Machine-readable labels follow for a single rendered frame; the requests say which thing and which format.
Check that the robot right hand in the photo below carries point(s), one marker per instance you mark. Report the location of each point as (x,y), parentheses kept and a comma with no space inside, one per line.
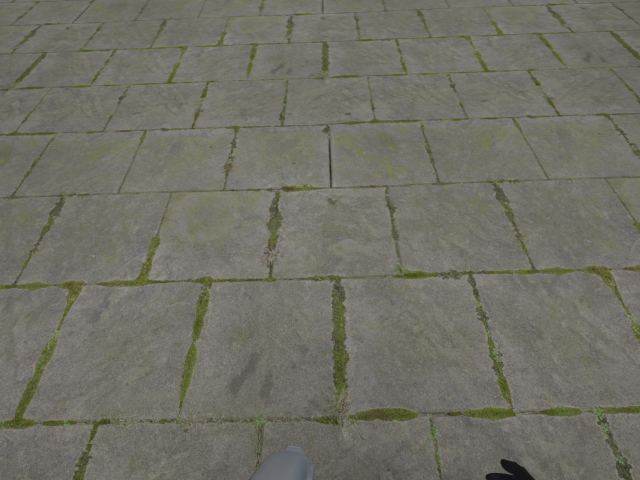
(519,472)

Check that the robot left thigh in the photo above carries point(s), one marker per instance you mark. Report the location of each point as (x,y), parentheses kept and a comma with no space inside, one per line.
(285,465)

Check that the left robot shin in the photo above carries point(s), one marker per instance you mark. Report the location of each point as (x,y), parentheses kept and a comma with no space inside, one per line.
(294,449)

